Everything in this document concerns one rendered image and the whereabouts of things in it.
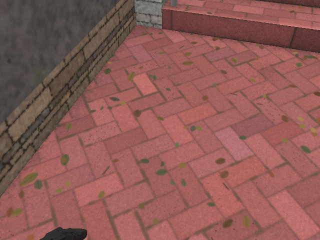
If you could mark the robot left hand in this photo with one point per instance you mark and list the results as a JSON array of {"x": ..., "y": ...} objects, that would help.
[{"x": 66, "y": 234}]

